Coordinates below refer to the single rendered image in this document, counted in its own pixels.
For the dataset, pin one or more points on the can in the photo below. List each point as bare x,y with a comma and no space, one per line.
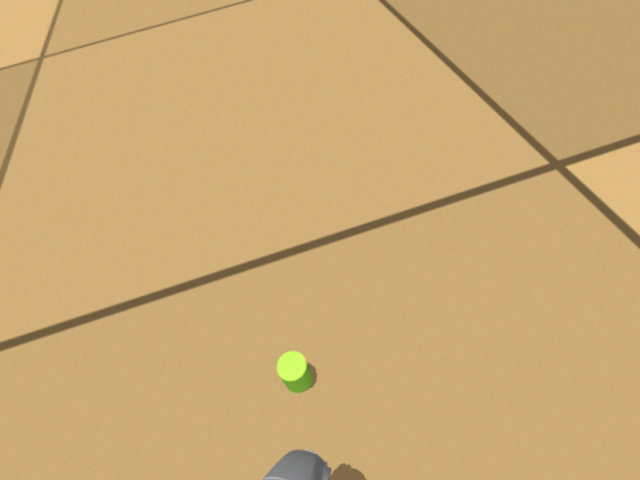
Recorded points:
294,371

